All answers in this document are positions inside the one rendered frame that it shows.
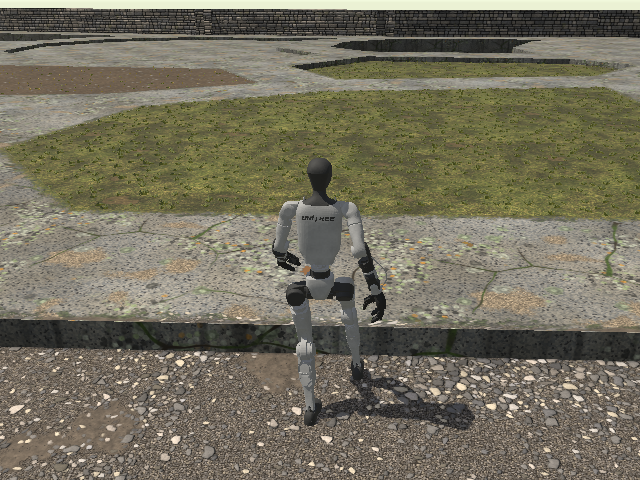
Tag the left robot hand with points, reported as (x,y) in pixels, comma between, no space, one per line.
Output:
(292,259)

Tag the left robot foot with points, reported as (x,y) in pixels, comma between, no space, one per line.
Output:
(311,416)

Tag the right robot hand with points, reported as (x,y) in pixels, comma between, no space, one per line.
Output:
(380,303)

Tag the right robot upper arm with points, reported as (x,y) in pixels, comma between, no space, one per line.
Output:
(350,211)

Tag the left robot upper arm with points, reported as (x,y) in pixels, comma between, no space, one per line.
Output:
(287,212)

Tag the right robot forearm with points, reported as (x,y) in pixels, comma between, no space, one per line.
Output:
(369,272)

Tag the left robot forearm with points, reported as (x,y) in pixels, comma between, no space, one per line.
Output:
(281,257)

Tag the right robot thigh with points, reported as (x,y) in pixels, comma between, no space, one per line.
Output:
(344,290)

